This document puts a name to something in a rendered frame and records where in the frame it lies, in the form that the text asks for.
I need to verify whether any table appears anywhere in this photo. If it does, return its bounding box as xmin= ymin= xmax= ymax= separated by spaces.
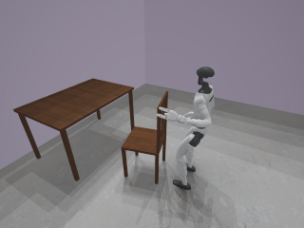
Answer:
xmin=13 ymin=78 xmax=135 ymax=181

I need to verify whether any chair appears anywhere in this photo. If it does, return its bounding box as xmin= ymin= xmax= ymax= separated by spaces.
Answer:
xmin=121 ymin=91 xmax=168 ymax=184

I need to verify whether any robot right upper arm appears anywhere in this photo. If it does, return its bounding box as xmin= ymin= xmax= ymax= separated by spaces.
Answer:
xmin=209 ymin=85 xmax=215 ymax=109

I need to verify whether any robot head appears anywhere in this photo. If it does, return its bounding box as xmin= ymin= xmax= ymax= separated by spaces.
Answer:
xmin=196 ymin=66 xmax=215 ymax=94

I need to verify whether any right robot hand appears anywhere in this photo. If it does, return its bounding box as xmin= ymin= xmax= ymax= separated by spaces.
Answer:
xmin=183 ymin=111 xmax=194 ymax=120

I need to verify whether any robot left upper arm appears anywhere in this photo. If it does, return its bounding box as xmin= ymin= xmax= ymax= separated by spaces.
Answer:
xmin=194 ymin=94 xmax=212 ymax=128

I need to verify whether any humanoid robot torso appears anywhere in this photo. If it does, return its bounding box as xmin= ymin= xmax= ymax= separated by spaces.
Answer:
xmin=193 ymin=90 xmax=214 ymax=140

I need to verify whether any left robot forearm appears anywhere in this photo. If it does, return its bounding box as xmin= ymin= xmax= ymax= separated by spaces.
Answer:
xmin=177 ymin=115 xmax=211 ymax=128

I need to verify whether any left robot hand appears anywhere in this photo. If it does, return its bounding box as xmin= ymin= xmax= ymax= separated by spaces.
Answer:
xmin=157 ymin=106 xmax=179 ymax=122

